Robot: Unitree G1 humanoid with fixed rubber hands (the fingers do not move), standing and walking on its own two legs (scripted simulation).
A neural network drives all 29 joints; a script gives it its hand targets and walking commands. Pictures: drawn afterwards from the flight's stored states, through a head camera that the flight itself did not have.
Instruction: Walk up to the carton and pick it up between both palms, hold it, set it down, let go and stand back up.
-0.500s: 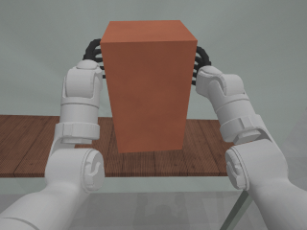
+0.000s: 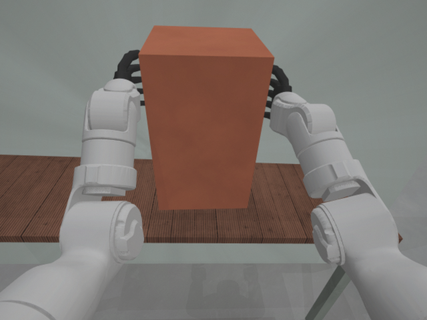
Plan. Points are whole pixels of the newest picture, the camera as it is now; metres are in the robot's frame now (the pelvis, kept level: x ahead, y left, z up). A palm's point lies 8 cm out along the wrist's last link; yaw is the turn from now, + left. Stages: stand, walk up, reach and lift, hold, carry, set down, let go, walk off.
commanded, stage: hold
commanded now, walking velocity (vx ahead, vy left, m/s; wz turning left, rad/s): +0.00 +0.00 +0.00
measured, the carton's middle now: (203, 122) +0.39 +0.02 +0.24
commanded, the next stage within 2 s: none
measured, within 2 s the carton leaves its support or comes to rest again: neither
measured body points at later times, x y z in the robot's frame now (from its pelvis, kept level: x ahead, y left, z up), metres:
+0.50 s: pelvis +0.00 +0.00 +0.00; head -0.09 +0.03 +0.44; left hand +0.39 +0.15 +0.30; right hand +0.38 -0.12 +0.30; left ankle +0.06 +0.13 -0.74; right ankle -0.04 -0.11 -0.74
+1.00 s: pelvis +0.00 +0.00 +0.00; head -0.09 +0.02 +0.44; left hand +0.38 +0.15 +0.30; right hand +0.38 -0.12 +0.29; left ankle +0.06 +0.13 -0.74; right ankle -0.04 -0.11 -0.74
